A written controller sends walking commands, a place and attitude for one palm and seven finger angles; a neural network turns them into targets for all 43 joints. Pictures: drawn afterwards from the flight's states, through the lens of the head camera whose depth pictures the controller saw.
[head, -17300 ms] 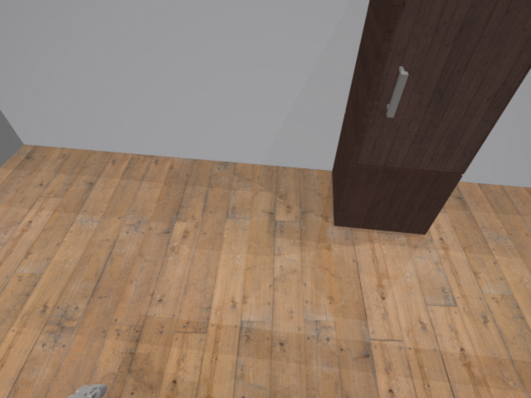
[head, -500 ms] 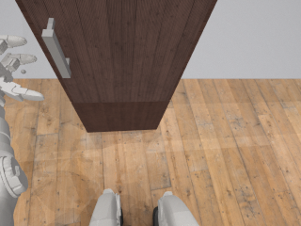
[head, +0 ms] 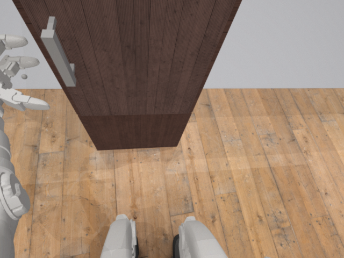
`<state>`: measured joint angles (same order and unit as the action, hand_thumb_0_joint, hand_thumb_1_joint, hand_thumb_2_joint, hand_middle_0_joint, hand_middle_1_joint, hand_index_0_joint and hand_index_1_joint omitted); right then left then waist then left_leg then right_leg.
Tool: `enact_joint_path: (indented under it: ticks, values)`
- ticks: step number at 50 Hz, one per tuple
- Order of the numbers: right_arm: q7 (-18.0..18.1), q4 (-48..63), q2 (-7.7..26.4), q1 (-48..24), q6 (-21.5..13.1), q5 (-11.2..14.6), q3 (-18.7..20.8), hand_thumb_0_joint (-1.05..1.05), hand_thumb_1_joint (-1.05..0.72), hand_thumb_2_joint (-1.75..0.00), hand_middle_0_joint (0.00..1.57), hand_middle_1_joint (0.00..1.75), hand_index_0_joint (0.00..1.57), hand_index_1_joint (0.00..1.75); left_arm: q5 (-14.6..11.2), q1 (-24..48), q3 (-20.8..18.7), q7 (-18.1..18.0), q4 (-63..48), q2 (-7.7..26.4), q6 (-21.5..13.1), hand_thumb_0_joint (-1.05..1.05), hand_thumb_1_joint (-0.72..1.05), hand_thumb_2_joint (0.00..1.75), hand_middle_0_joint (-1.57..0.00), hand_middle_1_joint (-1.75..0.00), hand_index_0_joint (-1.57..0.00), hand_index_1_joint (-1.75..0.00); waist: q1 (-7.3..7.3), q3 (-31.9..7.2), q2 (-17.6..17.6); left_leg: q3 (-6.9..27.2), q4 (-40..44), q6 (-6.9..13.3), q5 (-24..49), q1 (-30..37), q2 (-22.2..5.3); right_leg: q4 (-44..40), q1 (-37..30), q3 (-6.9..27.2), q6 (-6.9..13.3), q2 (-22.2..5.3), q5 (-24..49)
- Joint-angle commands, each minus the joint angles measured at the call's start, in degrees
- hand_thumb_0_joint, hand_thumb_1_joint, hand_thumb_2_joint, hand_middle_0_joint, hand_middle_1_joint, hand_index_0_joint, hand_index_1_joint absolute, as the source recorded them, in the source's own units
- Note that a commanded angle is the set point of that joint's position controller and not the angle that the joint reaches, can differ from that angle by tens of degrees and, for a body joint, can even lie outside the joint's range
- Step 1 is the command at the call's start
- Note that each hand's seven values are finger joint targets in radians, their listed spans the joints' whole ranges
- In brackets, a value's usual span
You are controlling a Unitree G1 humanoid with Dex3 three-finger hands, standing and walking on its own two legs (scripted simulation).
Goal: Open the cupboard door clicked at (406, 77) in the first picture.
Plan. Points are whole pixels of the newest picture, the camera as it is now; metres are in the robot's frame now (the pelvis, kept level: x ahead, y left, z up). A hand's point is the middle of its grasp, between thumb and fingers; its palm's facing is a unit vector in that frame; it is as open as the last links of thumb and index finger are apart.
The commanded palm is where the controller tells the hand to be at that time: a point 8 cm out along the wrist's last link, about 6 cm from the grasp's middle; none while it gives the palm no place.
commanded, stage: slide the fingers in behind the handle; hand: left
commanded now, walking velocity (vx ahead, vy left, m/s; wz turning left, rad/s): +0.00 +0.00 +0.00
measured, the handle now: (62, 54) +0.54 +0.22 +0.07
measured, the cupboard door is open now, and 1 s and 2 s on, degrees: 0 0 0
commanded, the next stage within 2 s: close the thumb around the handle in 1.64 s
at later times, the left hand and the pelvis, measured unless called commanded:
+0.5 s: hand (40, 77) +0.48 +0.26 +0.07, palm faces +0.05 -1.00 -0.01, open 14.0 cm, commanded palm +0.46 +0.29 +0.07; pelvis +0.01 +0.00 +0.01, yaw +0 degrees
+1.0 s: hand (59, 76) +0.49 +0.22 +0.06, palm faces +0.05 -1.00 +0.00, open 14.0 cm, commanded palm +0.46 +0.26 +0.07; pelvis +0.01 +0.00 +0.01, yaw +0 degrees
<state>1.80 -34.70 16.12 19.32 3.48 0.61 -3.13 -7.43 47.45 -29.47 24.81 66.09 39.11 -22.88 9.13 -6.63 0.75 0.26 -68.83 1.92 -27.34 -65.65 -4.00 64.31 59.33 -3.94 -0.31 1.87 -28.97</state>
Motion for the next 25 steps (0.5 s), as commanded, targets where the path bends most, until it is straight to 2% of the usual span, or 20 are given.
enact_joint_path:
  ticks: [1, 2, 3, 5, 8, 9, 11, 12, 14, 15, 18, 19, 20, 22, 23, 24, 25]
  values:
    - [1.12, 2.52, 11.64, 9.35, -0.66, -0.09, 4.41, 0.00, -0.90, -0.90, 0.20, 0.30, 0.20, 0.30, -1.92, 20.02, -2.38, 1.71, -12.37, 17.99, -3.37, 0.00, -0.50, 0.30, -0.30, -1.20, -0.30, -1.20, -1.02, -30.00, 11.67, 4.20, 7.36, -0.24, 23.12, 31.57, 0.88, -7.40, -4.77, 1.36, 1.64, 1.60, 15.98]
    - [1.08, 2.74, 11.58, 9.19, -0.65, 0.04, 4.46, 0.00, -0.90, -0.90, 0.20, 0.30, 0.20, 0.30, -2.16, 18.84, -2.42, 1.91, -11.05, 17.69, -2.69, 0.00, -0.50, 0.30, -0.30, -1.20, -0.30, -1.20, -1.01, -28.71, 10.15, 3.84, 7.27, -0.02, 21.41, 29.57, 1.05, -7.90, -5.29, 1.67, 1.43, 1.69, 15.52]
    - [1.16, 2.69, 11.64, 9.19, -0.57, 0.11, 4.35, 0.00, -0.90, -0.90, 0.20, 0.30, 0.20, 0.30, -2.29, 19.39, -2.09, 2.03, -11.48, 17.64, -2.44, 0.00, -0.50, 0.30, -0.30, -1.20, -0.30, -1.20, -0.84, -27.84, 10.23, 3.93, 7.58, -0.02, 20.79, 29.03, 0.98, -7.92, -5.22, 1.48, 1.46, 1.61, 15.18]
    - [1.13, 2.48, 11.33, 9.33, -0.72, 0.11, 4.51, 0.00, -0.90, -0.90, 0.20, 0.30, 0.20, 0.30, -2.72, 20.83, 0.33, 2.05, -12.73, 14.19, -2.50, 0.00, -0.50, 0.30, -0.30, -1.20, -0.30, -1.20, -0.06, -27.05, 10.22, 4.24, 7.77, 0.12, 20.45, 30.15, 0.94, -8.20, -3.76, 1.36, 1.56, 1.68, 14.56]
    - [1.23, 2.01, 11.44, 9.50, -0.81, 0.15, 4.61, 0.00, -0.90, -0.90, 0.20, 0.30, 0.20, 0.30, -2.65, 20.95, -0.98, 1.02, -11.99, 15.53, -2.37, 0.00, -0.50, 0.30, -0.30, -1.20, -0.30, -1.20, -0.15, -26.60, 9.45, 3.90, 7.70, 0.13, 18.37, 28.28, 1.03, -8.55, -4.03, 1.68, 1.36, 1.62, 13.31]
    - [1.30, 1.84, 11.47, 9.53, -0.88, 0.14, 4.52, 0.00, -0.90, -0.90, 0.20, 0.30, 0.20, 0.30, -2.52, 21.75, -0.33, 0.66, -11.79, 14.98, -2.34, 0.00, -0.50, 0.30, -0.30, -1.20, -0.30, -1.20, 0.41, -25.97, 8.80, 4.04, 7.78, 0.20, 17.87, 27.88, 1.00, -8.53, -3.66, 1.61, 1.35, 1.60, 12.93]
    - [1.09, 1.64, 11.18, 9.77, -1.17, -0.17, 4.69, 0.00, -0.90, -0.90, 0.20, 0.30, 0.20, 0.30, -2.25, 23.17, 0.28, 0.00, -14.95, 13.99, -3.46, 0.00, -0.50, 0.30, -0.30, -1.20, -0.30, -1.20, -0.22, -29.31, 12.03, 4.49, 7.83, -0.14, 20.53, 31.79, 1.00, -8.01, -3.25, 1.42, 1.62, 1.58, 13.89]
    - [0.96, 1.61, 11.29, 9.92, -1.13, -0.31, 4.87, 0.00, -0.90, -0.90, 0.20, 0.30, 0.20, 0.30, -2.16, 22.15, -1.58, -0.52, -15.86, 15.73, -3.85, 0.00, -0.50, 0.30, -0.30, -1.20, -0.30, -1.20, -1.01, -30.49, 12.39, 4.63, 7.88, -0.37, 21.52, 32.84, 0.92, -7.89, -3.56, 1.26, 1.75, 1.56, 14.12]
    - [0.67, 1.80, 10.94, 9.51, -1.01, -0.22, 4.81, 0.00, -0.90, -0.90, 0.20, 0.30, 0.20, 0.30, -2.04, 20.25, -0.46, -1.03, -15.06, 13.80, -3.67, 0.00, -0.50, 0.30, -0.30, -1.20, -0.30, -1.20, -0.87, -29.31, 11.79, 4.32, 8.10, -0.38, 21.36, 32.45, 0.97, -8.23, -3.76, 1.24, 1.70, 1.61, 14.22]
    - [0.64, 1.66, 10.96, 9.95, -0.96, -0.35, 4.72, 0.00, -0.90, -0.90, 0.20, 0.30, 0.20, 0.30, -2.19, 20.19, -1.32, -1.30, -14.77, 14.45, -3.74, 0.00, -0.50, 0.30, -0.30, -1.20, -0.30, -1.20, -1.00, -28.89, 11.05, 4.59, 8.24, -0.32, 22.47, 32.40, 0.91, -7.99, -4.27, 1.05, 1.85, 1.71, 14.95]
    - [0.33, 2.27, 10.64, 9.44, -0.69, -0.29, 4.85, 0.00, -0.90, -0.90, 0.20, 0.30, 0.20, 0.30, -2.02, 19.59, 0.50, -1.99, -16.55, 11.90, -3.41, 0.00, -0.50, 0.30, -0.30, -1.20, -0.30, -1.20, -1.25, -29.25, 11.88, 4.32, 8.68, -0.49, 22.87, 33.20, 1.05, -8.31, -4.80, 1.02, 1.68, 1.60, 15.55]
    - [0.27, 2.38, 10.67, 9.39, -0.56, -0.27, 4.94, 0.00, -0.90, -0.90, 0.20, 0.30, 0.20, 0.30, -1.94, 17.81, -0.63, -2.44, -16.04, 12.67, -3.24, 0.00, -0.50, 0.30, -0.30, -1.20, -0.30, -1.20, -1.74, -29.01, 10.89, 4.18, 8.94, -0.50, 22.34, 32.76, 1.04, -8.53, -5.42, 0.97, 1.70, 1.67, 15.30]
    - [0.30, 2.37, 10.69, 9.72, -0.51, -0.28, 4.88, 0.00, -0.90, -0.90, 0.20, 0.30, 0.20, 0.30, -2.07, 18.03, -0.01, -2.71, -15.70, 11.82, -3.39, 0.00, -0.50, 0.30, -0.30, -1.20, -0.30, -1.20, -1.10, -28.15, 10.00, 4.41, 9.06, -0.39, 22.98, 33.08, 0.97, -8.54, -5.01, 0.87, 1.82, 1.80, 15.56]
    - [0.24, 2.44, 10.49, 9.19, -0.46, -0.28, 4.84, 0.00, -0.90, -0.90, 0.20, 0.30, 0.20, 0.30, -1.78, 19.31, 1.29, -3.39, -15.67, 10.30, -3.48, 0.00, -0.50, 0.30, -0.30, -1.20, -0.30, -1.20, -0.76, -26.79, 9.92, 4.25, 9.32, -0.52, 21.25, 32.17, 1.01, -8.76, -4.51, 0.93, 1.58, 1.61, 14.59]
    - [0.20, 2.39, 10.40, 9.23, -0.49, -0.22, 4.86, 0.00, -0.90, -0.90, 0.20, 0.30, 0.20, 0.30, -1.83, 19.12, 1.32, -3.75, -14.63, 9.76, -3.36, 0.00, -0.50, 0.30, -0.30, -1.20, -0.30, -1.20, -0.52, -25.77, 8.46, 4.01, 9.35, -0.35, 19.77, 30.86, 1.12, -9.02, -4.79, 0.98, 1.47, 1.66, 13.98]
    - [0.27, 2.43, 10.62, 9.18, -0.53, -0.24, 4.85, 0.00, -0.90, -0.90, 0.20, 0.30, 0.20, 0.30, -1.67, 19.14, 0.85, -4.13, -14.04, 10.54, -3.41, 0.00, -0.50, 0.30, -0.30, -1.20, -0.30, -1.20, -0.44, -24.96, 7.87, 3.99, 9.47, -0.32, 18.67, 29.93, 1.15, -9.17, -4.90, 1.14, 1.47, 1.60, 13.41]
    - [0.30, 2.23, 10.49, 9.30, -0.64, -0.33, 4.74, 0.00, -0.90, -0.90, 0.20, 0.30, 0.20, 0.30, -1.55, 21.05, 1.62, -4.36, -14.99, 10.00, -4.04, 0.00, -0.50, 0.30, -0.30, -1.20, -0.30, -1.20, -0.20, -25.22, 9.01, 4.06, 9.32, -0.30, 19.27, 30.62, 1.20, -8.86, -4.58, 1.24, 1.70, 1.60, 13.68]
